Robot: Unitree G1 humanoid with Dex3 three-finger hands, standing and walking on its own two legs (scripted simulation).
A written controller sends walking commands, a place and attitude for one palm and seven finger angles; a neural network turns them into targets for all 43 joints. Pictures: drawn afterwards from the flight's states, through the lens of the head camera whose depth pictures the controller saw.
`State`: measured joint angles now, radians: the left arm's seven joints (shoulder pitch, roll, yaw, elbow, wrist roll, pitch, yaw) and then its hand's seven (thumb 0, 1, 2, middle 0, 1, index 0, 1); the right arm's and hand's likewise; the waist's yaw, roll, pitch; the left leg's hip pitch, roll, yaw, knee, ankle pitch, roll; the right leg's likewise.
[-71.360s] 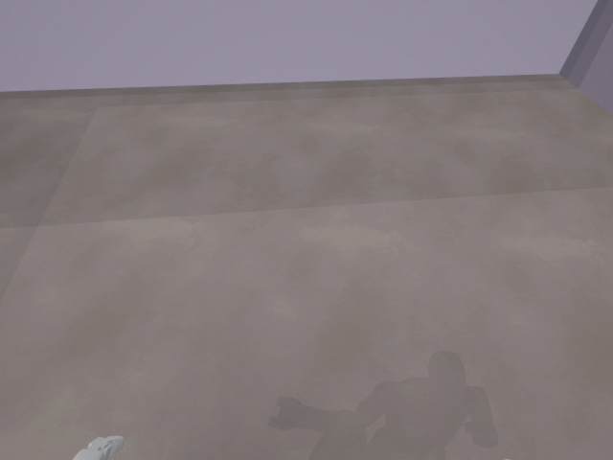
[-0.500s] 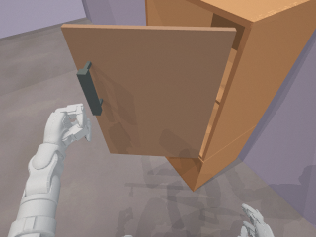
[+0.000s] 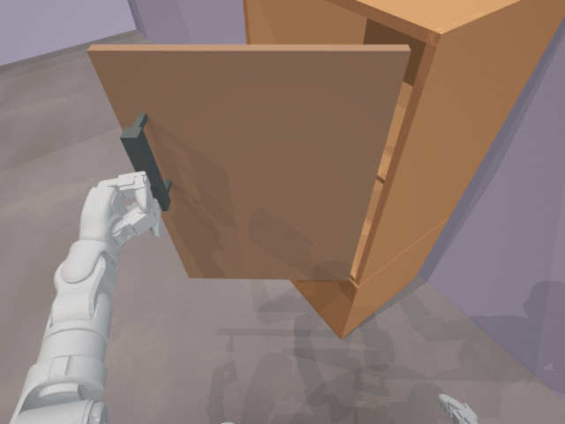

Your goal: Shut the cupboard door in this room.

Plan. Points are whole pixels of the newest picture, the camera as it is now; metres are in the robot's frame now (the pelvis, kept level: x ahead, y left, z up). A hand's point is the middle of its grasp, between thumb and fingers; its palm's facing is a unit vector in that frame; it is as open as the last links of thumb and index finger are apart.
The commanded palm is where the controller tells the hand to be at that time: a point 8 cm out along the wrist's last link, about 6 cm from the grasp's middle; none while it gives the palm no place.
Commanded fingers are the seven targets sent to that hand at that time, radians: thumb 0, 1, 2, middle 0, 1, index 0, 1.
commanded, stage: bring the fist close to the handle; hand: left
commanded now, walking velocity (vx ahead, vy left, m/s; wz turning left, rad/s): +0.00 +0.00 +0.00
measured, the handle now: (152, 164) +0.48 +0.22 +0.11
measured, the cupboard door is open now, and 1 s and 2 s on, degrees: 52 44 36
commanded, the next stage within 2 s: push the door shut along its arc in 0.10 s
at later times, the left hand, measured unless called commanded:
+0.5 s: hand (157, 195) +0.41 +0.20 +0.11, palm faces -0.07 -1.00 +0.00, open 3.1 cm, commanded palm +0.39 +0.25 +0.11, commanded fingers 0.00 0.90 0.90 -1.30 -1.50 -1.30 -1.50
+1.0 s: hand (168, 175) +0.45 +0.19 +0.11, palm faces -0.19 -0.98 -0.01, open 3.1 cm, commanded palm +0.46 +0.22 +0.11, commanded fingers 0.00 0.90 0.90 -1.30 -1.50 -1.30 -1.50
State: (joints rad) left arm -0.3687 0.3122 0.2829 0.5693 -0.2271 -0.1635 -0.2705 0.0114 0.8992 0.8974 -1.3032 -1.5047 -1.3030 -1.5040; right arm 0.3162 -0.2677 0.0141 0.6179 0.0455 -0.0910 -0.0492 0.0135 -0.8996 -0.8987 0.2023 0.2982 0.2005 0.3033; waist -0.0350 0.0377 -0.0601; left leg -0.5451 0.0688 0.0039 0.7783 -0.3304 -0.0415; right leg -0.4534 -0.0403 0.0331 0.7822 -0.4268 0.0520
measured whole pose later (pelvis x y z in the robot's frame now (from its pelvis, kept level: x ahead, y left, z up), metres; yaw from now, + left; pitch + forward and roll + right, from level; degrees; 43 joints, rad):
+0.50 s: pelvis -0.01 +0.00 -0.01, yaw +1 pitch +7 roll -1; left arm -0.63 0.39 0.29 0.85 -0.21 -0.20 -0.35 0.02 0.89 0.90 -1.30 -1.50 -1.30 -1.50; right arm 0.28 -0.28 0.03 0.63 0.04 -0.08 -0.07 0.01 -0.90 -0.90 0.20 0.30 0.20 0.30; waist -0.06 0.03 -0.04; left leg -0.63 0.07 -0.02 0.82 -0.32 -0.04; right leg -0.52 -0.04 0.02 0.81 -0.42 0.05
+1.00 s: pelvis -0.02 +0.01 -0.02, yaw +1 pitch +12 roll -2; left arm -0.90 0.49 0.26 1.10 -0.19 -0.24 -0.44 0.01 0.90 0.90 -1.31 -1.51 -1.33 -1.50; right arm 0.34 -0.29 0.02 0.67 0.04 -0.08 -0.05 0.01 -0.90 -0.90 0.20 0.30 0.20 0.30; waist -0.11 0.03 -0.06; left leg -0.81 0.07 -0.04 0.93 -0.34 -0.03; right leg -0.68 -0.03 0.01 0.90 -0.43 0.06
